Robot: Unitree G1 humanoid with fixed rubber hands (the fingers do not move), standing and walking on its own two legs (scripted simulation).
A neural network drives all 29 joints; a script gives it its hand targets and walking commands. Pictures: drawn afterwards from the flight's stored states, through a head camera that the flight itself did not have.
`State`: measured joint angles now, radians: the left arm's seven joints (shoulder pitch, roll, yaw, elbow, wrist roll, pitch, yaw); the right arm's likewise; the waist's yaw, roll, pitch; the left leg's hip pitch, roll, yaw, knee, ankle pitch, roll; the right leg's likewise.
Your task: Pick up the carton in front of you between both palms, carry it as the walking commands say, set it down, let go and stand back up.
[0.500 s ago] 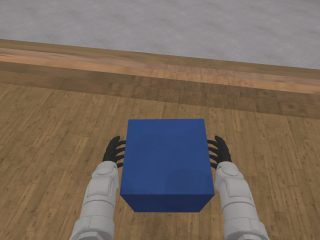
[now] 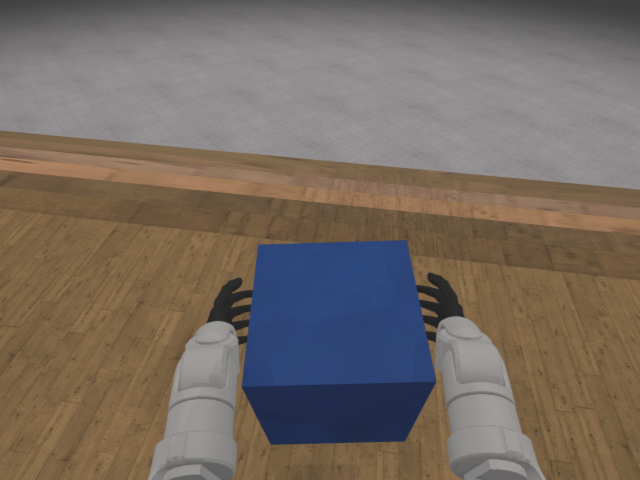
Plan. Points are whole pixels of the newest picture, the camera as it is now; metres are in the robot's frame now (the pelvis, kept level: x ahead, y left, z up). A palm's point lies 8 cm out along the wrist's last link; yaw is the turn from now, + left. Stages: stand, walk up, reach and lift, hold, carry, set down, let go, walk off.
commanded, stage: reach and lift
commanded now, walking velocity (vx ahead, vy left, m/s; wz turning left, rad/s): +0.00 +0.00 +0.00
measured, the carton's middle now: (335, 347) +0.32 +0.00 -0.05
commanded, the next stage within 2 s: hold in 0.74 s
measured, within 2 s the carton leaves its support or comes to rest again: neither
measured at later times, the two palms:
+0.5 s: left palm (221, 323) +0.30 +0.15 +0.04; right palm (450, 320) +0.31 -0.15 +0.04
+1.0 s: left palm (216, 319) +0.30 +0.15 +0.06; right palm (454, 315) +0.30 -0.15 +0.07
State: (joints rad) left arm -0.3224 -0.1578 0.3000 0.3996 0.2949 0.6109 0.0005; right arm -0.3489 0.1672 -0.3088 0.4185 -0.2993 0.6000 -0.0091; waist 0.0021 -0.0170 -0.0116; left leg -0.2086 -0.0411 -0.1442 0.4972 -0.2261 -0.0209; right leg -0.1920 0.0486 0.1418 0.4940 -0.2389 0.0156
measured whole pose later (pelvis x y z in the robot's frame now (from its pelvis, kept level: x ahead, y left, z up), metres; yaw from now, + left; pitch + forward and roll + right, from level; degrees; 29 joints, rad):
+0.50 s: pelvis +0.02 +0.00 +0.01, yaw +0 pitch -4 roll +0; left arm -0.26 -0.15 0.24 0.31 0.28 0.67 0.00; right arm -0.28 0.16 -0.24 0.33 -0.29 0.66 -0.01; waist 0.00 -0.02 -0.02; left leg -0.12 -0.04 -0.14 0.40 -0.21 -0.01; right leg -0.11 0.04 0.14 0.40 -0.22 0.02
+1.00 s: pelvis +0.02 +0.00 +0.01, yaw +0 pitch -7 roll +0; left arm -0.24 -0.15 0.20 0.22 0.27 0.78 0.00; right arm -0.26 0.15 -0.21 0.24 -0.27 0.77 0.00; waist 0.00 -0.02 -0.02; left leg -0.05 -0.04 -0.14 0.37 -0.20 -0.01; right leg -0.04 0.03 0.14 0.37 -0.21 0.02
